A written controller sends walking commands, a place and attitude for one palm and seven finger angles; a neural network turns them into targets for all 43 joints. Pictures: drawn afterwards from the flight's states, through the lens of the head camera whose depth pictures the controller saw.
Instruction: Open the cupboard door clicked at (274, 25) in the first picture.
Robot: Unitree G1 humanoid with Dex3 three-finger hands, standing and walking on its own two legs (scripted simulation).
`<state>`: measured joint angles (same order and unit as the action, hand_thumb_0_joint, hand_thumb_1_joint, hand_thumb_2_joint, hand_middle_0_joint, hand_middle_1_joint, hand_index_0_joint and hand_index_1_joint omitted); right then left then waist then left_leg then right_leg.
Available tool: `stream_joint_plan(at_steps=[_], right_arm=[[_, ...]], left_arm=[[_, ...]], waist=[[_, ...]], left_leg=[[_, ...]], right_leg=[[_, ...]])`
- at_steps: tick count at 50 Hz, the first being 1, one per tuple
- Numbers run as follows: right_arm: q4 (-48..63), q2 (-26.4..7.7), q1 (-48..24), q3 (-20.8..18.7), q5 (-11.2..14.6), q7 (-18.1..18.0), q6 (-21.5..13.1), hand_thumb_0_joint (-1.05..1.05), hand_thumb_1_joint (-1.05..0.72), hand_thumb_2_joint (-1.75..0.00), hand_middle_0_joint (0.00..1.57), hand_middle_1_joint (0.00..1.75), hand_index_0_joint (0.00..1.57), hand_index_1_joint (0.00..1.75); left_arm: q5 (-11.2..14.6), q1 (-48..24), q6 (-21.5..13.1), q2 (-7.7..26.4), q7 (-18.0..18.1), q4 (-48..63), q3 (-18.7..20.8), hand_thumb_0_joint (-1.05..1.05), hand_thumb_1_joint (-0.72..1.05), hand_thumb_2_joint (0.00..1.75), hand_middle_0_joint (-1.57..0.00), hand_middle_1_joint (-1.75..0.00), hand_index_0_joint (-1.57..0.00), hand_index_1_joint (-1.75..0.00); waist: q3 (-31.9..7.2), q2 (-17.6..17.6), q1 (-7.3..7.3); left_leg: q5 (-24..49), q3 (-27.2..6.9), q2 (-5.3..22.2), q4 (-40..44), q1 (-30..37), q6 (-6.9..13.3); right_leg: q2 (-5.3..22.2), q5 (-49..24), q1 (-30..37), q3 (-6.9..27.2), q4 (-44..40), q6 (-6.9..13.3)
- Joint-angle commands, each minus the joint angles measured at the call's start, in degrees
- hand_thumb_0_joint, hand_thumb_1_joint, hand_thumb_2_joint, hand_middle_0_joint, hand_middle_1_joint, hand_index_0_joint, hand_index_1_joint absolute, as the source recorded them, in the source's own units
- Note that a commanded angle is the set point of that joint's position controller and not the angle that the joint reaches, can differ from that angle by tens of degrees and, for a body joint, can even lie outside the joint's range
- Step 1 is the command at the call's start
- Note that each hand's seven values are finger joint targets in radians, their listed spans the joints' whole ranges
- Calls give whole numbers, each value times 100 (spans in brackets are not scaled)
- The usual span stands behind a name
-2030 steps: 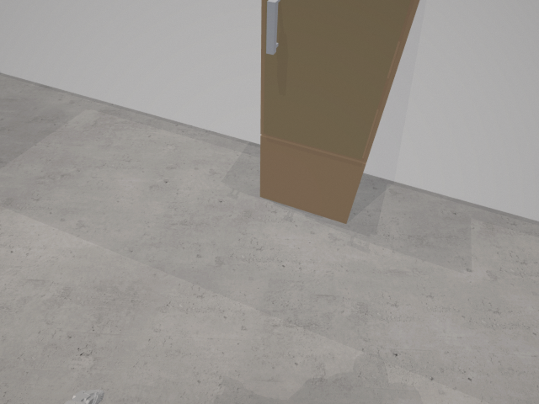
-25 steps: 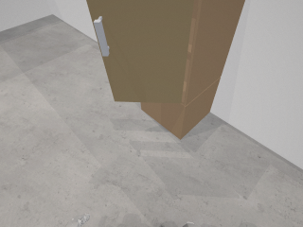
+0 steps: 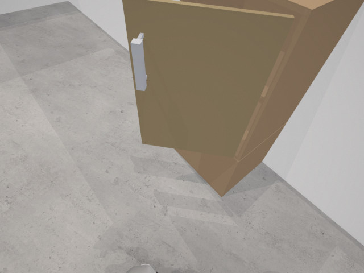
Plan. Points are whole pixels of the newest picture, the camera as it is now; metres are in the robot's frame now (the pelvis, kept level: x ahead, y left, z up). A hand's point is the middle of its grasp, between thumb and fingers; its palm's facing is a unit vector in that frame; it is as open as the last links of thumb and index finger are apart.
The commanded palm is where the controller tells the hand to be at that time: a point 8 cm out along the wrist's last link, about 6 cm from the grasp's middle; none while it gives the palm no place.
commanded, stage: come to a stop and stand still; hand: left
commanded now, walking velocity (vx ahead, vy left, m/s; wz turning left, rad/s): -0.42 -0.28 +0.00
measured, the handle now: (141, 62) +0.63 +0.17 +0.11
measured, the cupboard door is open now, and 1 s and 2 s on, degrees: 42 42 42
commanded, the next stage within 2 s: look again from close up in 1.22 s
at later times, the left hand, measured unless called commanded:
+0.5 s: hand out of the picture +0.14 +0.16 -0.15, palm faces -0.04 -0.96 -0.27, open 7.3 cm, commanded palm none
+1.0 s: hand out of the picture +0.04 +0.17 -0.16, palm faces +0.00 -0.98 -0.19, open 7.3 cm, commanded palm none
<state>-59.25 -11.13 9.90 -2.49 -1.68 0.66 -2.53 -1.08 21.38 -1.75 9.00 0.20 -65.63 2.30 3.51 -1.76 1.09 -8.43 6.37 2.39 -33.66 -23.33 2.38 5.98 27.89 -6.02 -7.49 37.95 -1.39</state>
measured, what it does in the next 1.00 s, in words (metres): steps on the spot: right foot, then left foot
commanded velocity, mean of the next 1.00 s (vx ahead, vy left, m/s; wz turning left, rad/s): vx -0.08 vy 0.01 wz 0.00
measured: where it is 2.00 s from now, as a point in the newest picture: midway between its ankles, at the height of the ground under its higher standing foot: outside the picture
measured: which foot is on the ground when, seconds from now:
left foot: down 0.00-0.48, up 0.50-0.78, down 0.80-1.00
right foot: up 0.00-0.46, down 0.48-1.00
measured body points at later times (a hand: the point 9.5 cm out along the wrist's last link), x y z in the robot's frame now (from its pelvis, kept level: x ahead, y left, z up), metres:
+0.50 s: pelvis +0.03 -0.03 +0.01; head +0.07 -0.04 +0.45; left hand +0.14 +0.22 -0.13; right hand +0.05 -0.28 -0.15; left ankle +0.08 +0.10 -0.72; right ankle +0.00 -0.16 -0.73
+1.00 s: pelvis +0.03 -0.01 +0.02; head +0.05 +0.00 +0.47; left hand +0.04 +0.22 -0.15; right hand +0.06 -0.24 -0.13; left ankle +0.02 +0.09 -0.72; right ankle +0.00 -0.16 -0.72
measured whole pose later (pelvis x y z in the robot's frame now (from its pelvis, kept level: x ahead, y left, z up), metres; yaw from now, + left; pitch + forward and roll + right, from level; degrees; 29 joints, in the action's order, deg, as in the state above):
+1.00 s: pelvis +0.03 -0.01 +0.02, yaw -3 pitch +0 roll +0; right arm -61.1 -9.1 12.3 -1.2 -0.9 -1.7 1.1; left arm -1.1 14.9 1.6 10.5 1.2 -63.5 1.3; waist 2.0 -1.7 1.5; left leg -15.5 3.9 -0.7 -26.6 -11.2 1.8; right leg 4.3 15.8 -10.8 -2.3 26.8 -2.7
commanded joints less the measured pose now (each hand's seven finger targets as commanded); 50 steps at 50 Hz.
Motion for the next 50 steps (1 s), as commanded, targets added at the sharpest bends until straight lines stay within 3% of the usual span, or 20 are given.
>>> stream_joint_plan(at_steps=[1, 3, 5, 10, 14, 19, 21, 22, 23, 24, 25, 26, 28, 33, 37, 38, 40, 41, 42, 50], right_arm=[[25, -944, 1104, -156, -5, -263, 41, 0, -90, -90, 20, 30, 20, 30], [174, -509, 434, 27, 18, -325, 25, 0, -90, -90, 20, 30, 20, 30], [121, -600, 276, 25, 45, -392, 77, 0, -90, -90, 20, 30, 20, 30], [148, -828, 393, -163, 35, -458, 250, 0, -90, -90, 20, 30, 20, 30], [215, -857, 283, -236, 14, -426, 280, 0, -90, -90, 20, 30, 20, 30], [219, -918, 319, -308, -11, -316, 351, 0, -90, -90, 20, 30, 20, 30], [231, -891, 304, -300, 31, -259, 376, 0, -90, -90, 20, 30, 20, 30], [241, -713, 364, -288, 88, -213, 379, 0, -90, -90, 20, 30, 20, 30], [328, -332, 492, -233, 133, -157, 398, 0, -90, -90, 20, 30, 20, 30], [429, -276, 299, -177, 135, -110, 484, 0, -90, -90, 20, 30, 20, 30], [471, -239, 97, -195, 96, -116, 570, 0, -90, -90, 20, 30, 20, 30], [386, -263, 178, -175, 77, -137, 590, 0, -90, -90, 20, 30, 20, 30], [213, -405, 342, -192, 104, -128, 576, 0, -90, -90, 20, 30, 20, 30], [218, -295, 216, -146, 123, -95, 515, 0, -90, -90, 20, 30, 20, 30], [114, -208, 551, -100, 110, -127, 435, 0, -90, -90, 20, 30, 20, 30], [38, -235, 721, -86, 102, -138, 387, 0, -90, -90, 20, 30, 20, 30], [65, -582, 727, -126, 64, -166, 306, 0, -90, -90, 20, 30, 20, 30], [125, -766, 638, -129, 39, -184, 326, 0, -90, -90, 20, 30, 20, 30], [104, -696, 495, -110, 31, -207, 313, 0, -90, -90, 20, 30, 20, 30], [-33, -463, 556, 3, 98, -258, 218, 0, -90, -90, 20, 30, 20, 30]], left_arm=[[58, -212, -45, 206, 145, 565, -1, 0, 90, 90, -20, -30, -20, -30], [63, -64, 104, 97, 137, 339, -24, 0, 90, 90, -20, -30, -20, -30], [53, 104, 258, 243, 126, 318, 29, 0, 90, 90, -20, -30, -20, -30], [-28, -198, 485, 441, 110, 750, 213, 0, 90, 90, -20, -30, -20, -30], [-20, -527, 529, 400, 100, 1012, 234, 0, 90, 90, -20, -30, -20, -30], [7, -714, 415, 339, 112, 1156, 160, 0, 90, 90, -20, -30, -20, -30], [11, -383, 309, 426, 126, 1071, 158, 0, 90, 90, -20, -30, -20, -30], [-14, -317, 243, 660, 159, 1051, 180, 0, 90, 90, -20, -30, -20, -30], [-56, -475, 172, 1081, 207, 1079, 224, 0, 90, 90, -20, -30, -20, -30], [-37, -621, 141, 1318, 196, 1129, 185, 0, 90, 90, -20, -30, -20, -30], [-44, -727, 132, 1241, 210, 1119, 183, 0, 90, 90, -20, -30, -20, -30], [-40, -903, 106, 1204, 219, 1072, 180, 0, 90, 90, -20, -30, -20, -30], [-6, -1041, 88, 1073, 208, 1060, 141, 0, 90, 90, -20, -30, -20, -30], [-29, -731, 86, 1184, 228, 941, 241, 0, 90, 90, -20, -30, -20, -30], [-6, -767, 113, 1177, 223, 829, 243, 0, 90, 90, -20, -30, -20, -30], [36, -823, 125, 1106, 216, 816, 213, 0, 90, 90, -20, -30, -20, -30], [58, -699, 182, 697, 170, 848, 130, 0, 90, 90, -20, -30, -20, -30], [44, -592, 218, 527, 187, 851, 99, 0, 90, 90, -20, -30, -20, -30], [25, -773, 280, 487, 187, 767, 74, 0, 90, 90, -20, -30, -20, -30], [5, -467, 165, 519, 121, 343, -60, 0, 90, 90, -20, -30, -20, -30]], waist=[[-745, 1414, -362], [-277, 769, -72], [-353, 708, 8], [-596, 692, -115], [-694, 1036, -148], [-753, 1436, -195], [-852, 1104, 6], [-868, 521, 17], [-752, -768, -112], [-486, -973, -17], [-366, -639, 4], [-371, -1201, -90], [-316, -1188, -137], [-289, -814, 90], [-395, -772, -44], [-428, -645, -126], [-586, 617, -43], [-497, 768, 16], [-281, 1200, -36], [-138, 186, -60]], left_leg=[[1688, -2159, 2000, 1613, 1588, 817], [2119, -1321, 1674, 1774, 715, 623], [2868, -1009, 1691, 1628, 768, 632], [2854, -1157, 1966, 1450, 1088, 884], [2728, -898, 1792, 1344, 1293, 784], [2185, -966, 1626, 1184, 1233, 653], [1649, -853, 1276, 761, 1004, 358], [838, -635, 934, 397, 795, 60], [-866, -111, 273, -248, 66, -328], [-2306, -257, -101, -1022, 75, -459], [-2435, -495, -117, -1513, 56, -443], [-2379, -618, -105, -1838, -148, -449], [-1938, -659, -111, -2117, -297, -523], [-1848, -498, -180, -1157, -95, -556], [-983, -310, -284, 525, 804, -509], [-362, -326, -233, 1093, 1322, -451], [989, -1220, 707, 1120, 1758, -31], [637, -1385, 1001, 1223, 1281, 176], [57, -1506, 918, 1645, 929, 230], [3, -908, 411, 1556, 1199, -61]], right_leg=[[-68, 307, -2162, 745, 3033, 218], [90, -150, -1537, 840, 2246, 39], [-2, -183, -1363, 726, 1786, -26], [-238, -164, -2016, 808, 2414, -52], [-332, -291, -2076, 776, 2186, -99], [-410, -272, -1313, 410, 493, 7], [-463, -1407, -506, 289, -1008, 39], [-181, -2076, -165, 605, -1637, 93], [984, -2873, 14, 1912, -1947, 485], [1762, -3190, -710, 2230, -2206, 1022], [1695, -3634, -909, 2099, -2171, 1193], [1481, -4207, -659, 2089, -1948, 1221], [1168, -4942, -259, 1522, -1716, 1046], [1231, -4619, 106, 1524, -1707, 1058], [1022, -4077, -107, 1406, -1412, 868], [852, -3623, -424, 1322, -1262, 695], [126, -1912, -991, 791, -883, 248], [-69, -1098, -807, 596, -1007, 170], [-143, -967, -681, 399, -905, 80], [28, -1931, -448, 784, -1580, 176]])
